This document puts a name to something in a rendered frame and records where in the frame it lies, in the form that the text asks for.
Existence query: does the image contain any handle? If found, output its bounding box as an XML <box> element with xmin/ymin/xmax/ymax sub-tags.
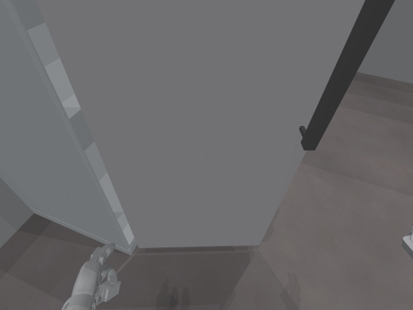
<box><xmin>299</xmin><ymin>0</ymin><xmax>395</xmax><ymax>150</ymax></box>

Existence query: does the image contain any fridge door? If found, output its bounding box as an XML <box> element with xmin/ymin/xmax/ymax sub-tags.
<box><xmin>36</xmin><ymin>0</ymin><xmax>365</xmax><ymax>248</ymax></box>

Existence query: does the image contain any left robot forearm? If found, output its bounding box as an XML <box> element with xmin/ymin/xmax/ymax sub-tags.
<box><xmin>62</xmin><ymin>294</ymin><xmax>96</xmax><ymax>310</ymax></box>

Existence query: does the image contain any robot left hand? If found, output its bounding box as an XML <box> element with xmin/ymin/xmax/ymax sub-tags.
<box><xmin>71</xmin><ymin>243</ymin><xmax>121</xmax><ymax>305</ymax></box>

